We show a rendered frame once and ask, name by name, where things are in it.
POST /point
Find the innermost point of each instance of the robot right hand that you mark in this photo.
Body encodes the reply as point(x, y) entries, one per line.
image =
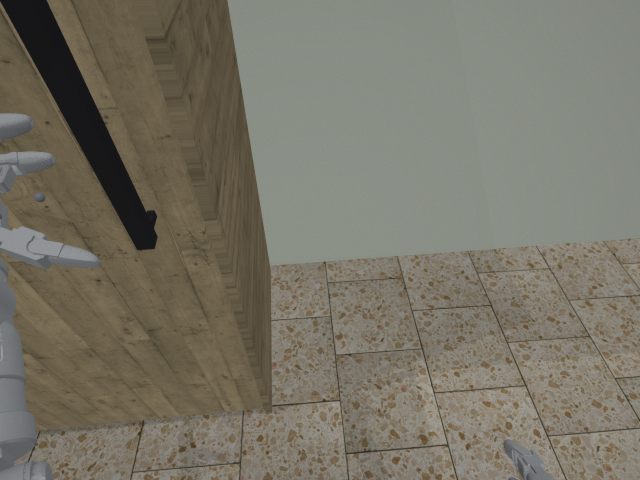
point(529, 464)

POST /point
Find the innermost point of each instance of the wardrobe door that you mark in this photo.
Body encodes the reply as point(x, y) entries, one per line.
point(148, 334)

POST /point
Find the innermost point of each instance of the robot left hand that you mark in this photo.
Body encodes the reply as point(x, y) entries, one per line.
point(25, 244)

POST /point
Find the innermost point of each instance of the handle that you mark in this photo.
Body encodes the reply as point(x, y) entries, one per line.
point(44, 41)

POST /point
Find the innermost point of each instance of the left robot forearm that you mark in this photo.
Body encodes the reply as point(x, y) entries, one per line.
point(17, 426)

